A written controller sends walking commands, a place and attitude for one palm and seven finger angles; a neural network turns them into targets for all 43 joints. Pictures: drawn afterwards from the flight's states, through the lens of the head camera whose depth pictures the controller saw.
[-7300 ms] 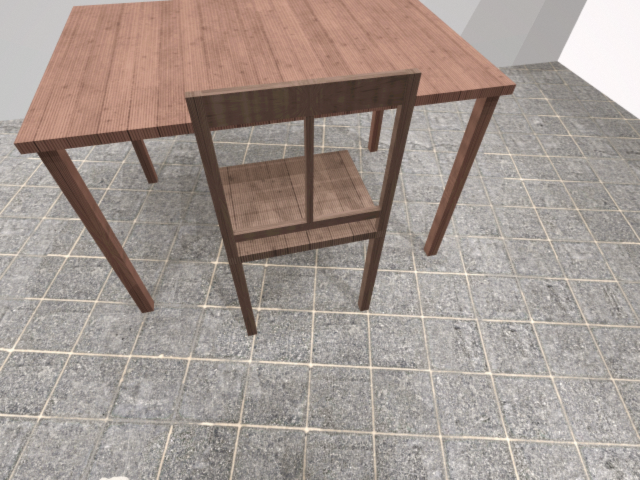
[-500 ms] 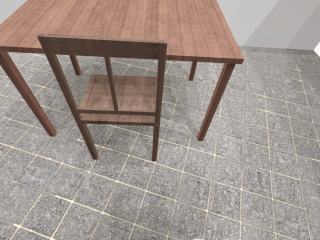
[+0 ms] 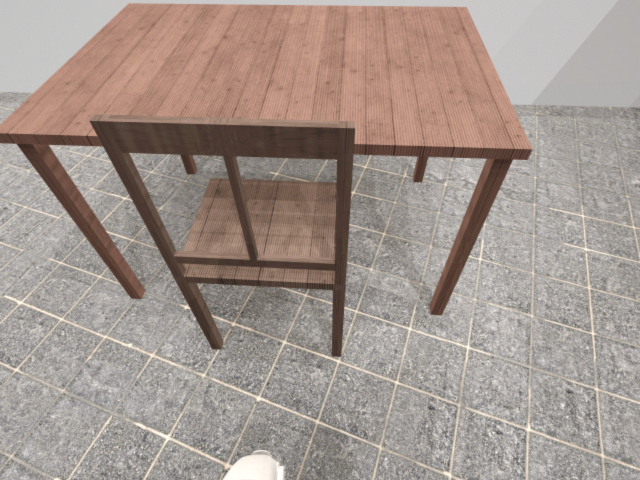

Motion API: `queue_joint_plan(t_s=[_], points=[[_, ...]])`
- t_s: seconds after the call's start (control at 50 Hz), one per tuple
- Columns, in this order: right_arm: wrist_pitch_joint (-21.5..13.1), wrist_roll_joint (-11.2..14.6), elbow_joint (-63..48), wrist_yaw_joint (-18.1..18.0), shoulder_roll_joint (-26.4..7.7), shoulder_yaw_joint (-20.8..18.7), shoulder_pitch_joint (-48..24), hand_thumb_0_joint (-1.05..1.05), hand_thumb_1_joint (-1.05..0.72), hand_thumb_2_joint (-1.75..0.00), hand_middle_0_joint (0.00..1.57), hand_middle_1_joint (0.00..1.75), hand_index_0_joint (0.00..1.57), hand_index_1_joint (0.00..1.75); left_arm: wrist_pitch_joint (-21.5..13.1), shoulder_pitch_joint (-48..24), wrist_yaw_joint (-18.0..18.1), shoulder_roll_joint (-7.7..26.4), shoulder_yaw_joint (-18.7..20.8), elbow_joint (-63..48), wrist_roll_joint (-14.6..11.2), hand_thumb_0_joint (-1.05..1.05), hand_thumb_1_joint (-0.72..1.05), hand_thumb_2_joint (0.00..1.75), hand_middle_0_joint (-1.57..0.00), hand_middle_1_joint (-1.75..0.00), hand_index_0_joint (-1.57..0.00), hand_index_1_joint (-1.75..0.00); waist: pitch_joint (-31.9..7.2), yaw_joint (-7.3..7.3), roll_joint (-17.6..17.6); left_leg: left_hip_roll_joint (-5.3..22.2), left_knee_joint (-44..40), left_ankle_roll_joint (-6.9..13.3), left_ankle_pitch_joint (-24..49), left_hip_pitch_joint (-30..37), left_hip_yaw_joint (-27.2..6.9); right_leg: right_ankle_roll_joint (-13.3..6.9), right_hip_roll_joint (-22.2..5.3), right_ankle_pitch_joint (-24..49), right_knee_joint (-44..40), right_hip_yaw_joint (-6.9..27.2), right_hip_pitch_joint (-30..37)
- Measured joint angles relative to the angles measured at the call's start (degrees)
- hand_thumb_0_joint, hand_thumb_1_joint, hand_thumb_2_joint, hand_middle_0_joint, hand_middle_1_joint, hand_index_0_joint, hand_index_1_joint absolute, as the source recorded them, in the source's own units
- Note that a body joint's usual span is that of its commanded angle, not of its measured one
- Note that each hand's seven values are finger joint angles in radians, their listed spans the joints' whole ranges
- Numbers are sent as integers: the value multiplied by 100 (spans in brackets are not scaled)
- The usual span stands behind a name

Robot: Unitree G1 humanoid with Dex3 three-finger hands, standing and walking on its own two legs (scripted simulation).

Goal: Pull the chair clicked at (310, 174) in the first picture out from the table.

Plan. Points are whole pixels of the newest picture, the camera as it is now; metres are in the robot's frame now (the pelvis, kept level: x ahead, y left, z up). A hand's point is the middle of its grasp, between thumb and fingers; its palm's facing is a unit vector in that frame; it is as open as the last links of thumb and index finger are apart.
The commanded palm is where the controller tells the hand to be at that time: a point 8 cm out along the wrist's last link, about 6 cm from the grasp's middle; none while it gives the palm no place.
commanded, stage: take the last steps up to it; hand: left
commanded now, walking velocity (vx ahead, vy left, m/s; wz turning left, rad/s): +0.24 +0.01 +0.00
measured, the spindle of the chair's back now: (243, 212) +0.62 +0.21 -0.10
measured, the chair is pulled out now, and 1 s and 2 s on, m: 0.00 0.00 0.00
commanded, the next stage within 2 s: come to a stop and stand still in 0.24 s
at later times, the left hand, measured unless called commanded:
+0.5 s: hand (203, 413) +0.24 +0.21 -0.17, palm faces -0.02 -0.97 -0.23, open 7.3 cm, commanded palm none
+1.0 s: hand (154, 458) +0.17 +0.27 -0.18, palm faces +0.02 -0.98 -0.19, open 7.4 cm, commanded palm none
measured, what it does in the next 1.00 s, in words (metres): walks ahead: left foot, then right foot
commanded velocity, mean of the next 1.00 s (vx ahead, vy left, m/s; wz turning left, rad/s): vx -0.02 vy -0.04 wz -0.01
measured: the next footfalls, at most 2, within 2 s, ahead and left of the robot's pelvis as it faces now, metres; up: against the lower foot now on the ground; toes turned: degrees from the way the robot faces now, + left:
left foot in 0.12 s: +0.16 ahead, +0.15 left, +0.00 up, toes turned +5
right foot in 0.44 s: +0.24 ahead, -0.07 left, +0.00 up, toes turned -8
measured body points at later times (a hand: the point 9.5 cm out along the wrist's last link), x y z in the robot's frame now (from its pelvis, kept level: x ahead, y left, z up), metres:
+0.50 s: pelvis +0.16 +0.03 -0.01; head +0.17 +0.01 +0.44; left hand +0.24 +0.26 -0.15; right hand +0.17 -0.19 -0.18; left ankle +0.12 +0.14 -0.74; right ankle +0.20 -0.07 -0.74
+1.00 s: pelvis +0.14 +0.08 +0.00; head +0.15 +0.10 +0.45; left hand +0.17 +0.32 -0.16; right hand +0.15 -0.14 -0.15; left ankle +0.14 +0.18 -0.74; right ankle +0.12 -0.05 -0.71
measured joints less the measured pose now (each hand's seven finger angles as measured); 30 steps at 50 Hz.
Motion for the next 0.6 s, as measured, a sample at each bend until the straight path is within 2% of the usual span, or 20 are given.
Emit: queue_joint_plan(t_s=[0.06,0.1,0.12,0.14,0.18,0.2,0.24,0.3,0.36,0.4,0.44,0.46,0.54,0.6], points=[[-78,9,-55,17,54,45,-240,1,-91,-90,19,30,19,30,31,67,7,12,32,121,12,0,90,90,-20,-30,-20,-30,115,116,-67,-74,-785,109,-70,287,138,147,-96,-287,188,-13,103],[-218,-14,-150,-3,78,90,-358,1,-91,-90,19,30,19,30,64,146,8,35,64,184,-8,0,90,90,-20,-30,-20,-30,158,140,-106,-176,-1429,190,73,711,222,205,-188,-701,804,26,-24],[-305,-39,-198,-36,89,95,-419,1,-91,-90,19,30,19,30,102,159,2,48,77,211,-33,0,90,90,-20,-30,-20,-30,165,124,-107,-186,-1446,257,83,773,212,122,-240,-952,1501,51,-301],[-356,-37,-231,-81,153,102,-498,1,-91,-90,19,30,20,30,165,77,1,104,92,243,-51,0,90,90,-20,-30,-20,-30,223,103,-198,-236,-1216,253,-67,737,259,10,-281,-1154,2390,222,-659],[-399,-11,-255,-154,275,141,-571,1,-91,-90,19,30,20,30,256,-113,16,216,127,251,-66,1,90,90,-20,-30,-20,-30,243,108,-322,-285,-1127,212,-303,876,374,-159,-203,-1207,3996,507,-1427],[-412,5,-257,-198,324,136,-572,0,-91,-90,19,30,20,30,273,-217,10,264,151,237,-61,1,91,90,-20,-30,-20,-30,216,99,-353,-309,-1244,199,-330,1011,424,-200,-178,-1046,4514,531,-1765],[-454,33,-254,-294,341,98,-540,0,-93,-90,20,30,20,30,282,-436,-9,340,184,150,-42,1,91,90,-20,-30,-20,-30,122,69,-370,-365,-1607,172,-252,1304,495,-209,-176,-748,4881,465,-2288],[-449,23,-188,-315,276,116,-432,-1,-94,-90,20,30,20,30,283,-759,-19,392,206,-95,-19,1,91,90,-20,-30,-20,-30,-43,52,-315,-432,-2105,218,-164,1682,538,-156,-188,-487,4336,303,-2685],[-402,7,-97,-292,225,142,-309,-1,-94,-90,20,30,20,30,255,-1055,-29,388,193,-331,-4,0,91,90,-20,-30,-19,-30,-139,14,-246,-487,-2361,208,-189,1959,542,-115,-180,-287,3398,226,-2721],[-352,-1,-31,-293,221,163,-234,0,-93,-90,20,30,20,30,234,-1230,0,384,174,-431,2,0,92,90,-20,-30,-19,-30,-147,-33,-203,-504,-2334,172,-306,2082,523,-77,-142,-39,2772,219,-2577],[-307,6,51,-316,253,199,-156,0,-93,-90,20,30,20,30,184,-1361,27,406,131,-498,-7,0,92,90,-20,-30,-19,-30,-117,-69,-219,-533,-2126,106,-522,2155,506,-38,-107,659,1929,253,-2239],[-278,22,111,-329,269,214,-133,0,-92,-90,20,30,20,30,143,-1406,48,407,105,-495,-12,0,92,90,-20,-30,-19,-30,-113,-63,-226,-534,-1984,64,-659,2169,515,-113,-91,684,1731,278,-2091],[-83,101,222,-347,243,169,-168,1,-92,-90,19,30,20,30,153,-1571,76,271,-28,-394,-61,0,92,90,-20,-30,-20,-30,-82,-216,55,-357,-1738,-100,-896,2171,363,-293,87,283,1675,172,-1929],[58,118,184,-371,276,117,-223,1,-92,-90,19,30,20,30,235,-1759,116,224,-20,-430,-50,0,91,90,-20,-30,-20,-30,59,-229,43,-374,-946,-212,-1603,1847,132,-341,94,356,1537,122,-1891]])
